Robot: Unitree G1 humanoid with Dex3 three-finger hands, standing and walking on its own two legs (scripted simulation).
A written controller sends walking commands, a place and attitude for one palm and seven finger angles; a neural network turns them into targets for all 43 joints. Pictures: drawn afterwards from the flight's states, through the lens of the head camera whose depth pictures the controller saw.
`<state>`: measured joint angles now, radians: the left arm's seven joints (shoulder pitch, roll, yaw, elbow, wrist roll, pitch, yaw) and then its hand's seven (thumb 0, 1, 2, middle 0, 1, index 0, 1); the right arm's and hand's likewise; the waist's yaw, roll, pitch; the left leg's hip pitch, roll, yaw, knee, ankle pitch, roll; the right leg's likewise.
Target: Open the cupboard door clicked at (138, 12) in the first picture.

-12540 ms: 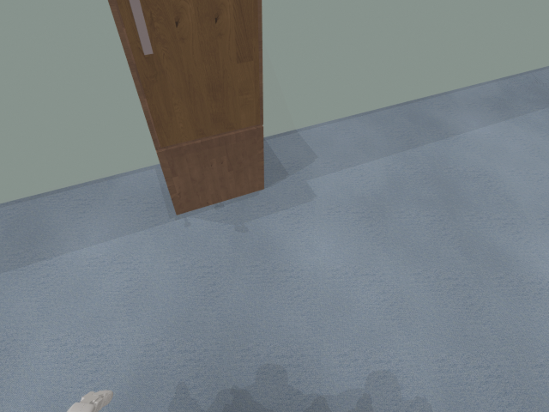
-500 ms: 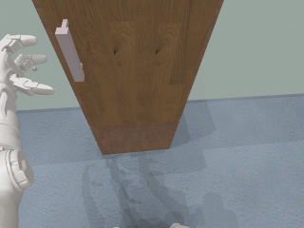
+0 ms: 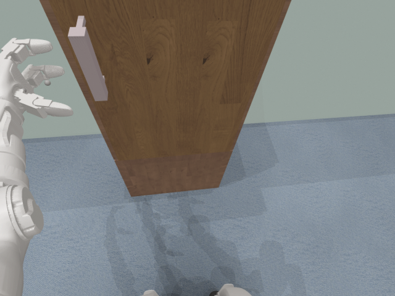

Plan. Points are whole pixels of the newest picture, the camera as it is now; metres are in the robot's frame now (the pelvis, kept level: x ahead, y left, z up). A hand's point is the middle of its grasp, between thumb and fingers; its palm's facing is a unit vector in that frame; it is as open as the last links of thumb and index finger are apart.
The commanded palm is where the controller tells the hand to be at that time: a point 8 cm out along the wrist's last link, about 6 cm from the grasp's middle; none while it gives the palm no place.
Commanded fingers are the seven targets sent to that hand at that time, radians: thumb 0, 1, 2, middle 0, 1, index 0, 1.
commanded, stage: slide the fingers in behind the handle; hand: left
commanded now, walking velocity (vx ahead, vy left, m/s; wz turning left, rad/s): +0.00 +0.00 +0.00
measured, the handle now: (92, 61) +0.55 +0.18 +0.13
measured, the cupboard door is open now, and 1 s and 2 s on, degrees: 0 0 0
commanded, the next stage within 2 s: close the thumb around the handle in 1.50 s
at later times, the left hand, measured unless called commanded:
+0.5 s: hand (74, 81) +0.49 +0.21 +0.13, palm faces +0.05 -1.00 +0.01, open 14.0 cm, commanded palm +0.46 +0.25 +0.13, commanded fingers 0.00 -0.50 0.30 -0.30 -1.20 -0.30 -1.20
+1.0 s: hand (99, 79) +0.49 +0.16 +0.14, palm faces +0.06 -1.00 +0.00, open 14.0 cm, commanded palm +0.46 +0.21 +0.13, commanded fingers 0.00 -0.50 0.30 -0.30 -1.20 -0.30 -1.20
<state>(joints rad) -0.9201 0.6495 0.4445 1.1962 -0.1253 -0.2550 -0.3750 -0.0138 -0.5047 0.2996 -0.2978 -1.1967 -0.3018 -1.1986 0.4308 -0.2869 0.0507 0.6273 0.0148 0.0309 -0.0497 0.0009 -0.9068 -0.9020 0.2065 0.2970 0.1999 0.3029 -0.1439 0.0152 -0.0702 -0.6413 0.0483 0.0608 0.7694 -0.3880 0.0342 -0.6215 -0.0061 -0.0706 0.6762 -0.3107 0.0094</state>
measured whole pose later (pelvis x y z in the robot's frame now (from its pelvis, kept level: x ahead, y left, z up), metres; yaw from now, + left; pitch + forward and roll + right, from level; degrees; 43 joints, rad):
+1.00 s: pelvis +0.00 -0.02 +0.00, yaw +0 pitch +13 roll -1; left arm -0.90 0.45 0.38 1.13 -0.11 -0.28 -0.18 -0.01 -0.50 0.30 -0.30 -1.20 -0.30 -1.20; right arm 0.42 -0.28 0.02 0.64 0.01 0.01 -0.02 0.00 -0.91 -0.90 0.20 0.30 0.20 0.30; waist -0.13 0.03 -0.08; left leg -0.59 0.06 0.06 0.74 -0.37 0.01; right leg -0.60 0.01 -0.07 0.69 -0.32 -0.02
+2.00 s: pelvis +0.00 -0.01 +0.00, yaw +0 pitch +13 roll -1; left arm -0.90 0.41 0.37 1.12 -0.10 -0.31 -0.13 -0.01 0.15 0.58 -0.34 -1.27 -0.35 -1.27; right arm 0.42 -0.27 0.02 0.66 0.00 -0.01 -0.01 0.00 -0.91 -0.90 0.21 0.30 0.20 0.30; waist -0.13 0.03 -0.09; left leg -0.60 0.05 0.07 0.75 -0.38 0.02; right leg -0.61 0.00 -0.05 0.70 -0.32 0.00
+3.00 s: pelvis +0.01 -0.02 +0.02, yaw -1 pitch +4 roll +0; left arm -0.12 0.03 0.07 0.16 -0.18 -0.09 0.10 0.03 0.62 0.69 -0.35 -1.34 -0.32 -1.28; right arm 0.24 -0.23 0.01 0.58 0.03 -0.03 0.01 0.01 -0.91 -0.90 0.20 0.30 0.20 0.30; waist 0.00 0.05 -0.09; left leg -0.32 0.04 0.09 0.60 -0.35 0.00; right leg -0.36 0.00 -0.04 0.60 -0.32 -0.01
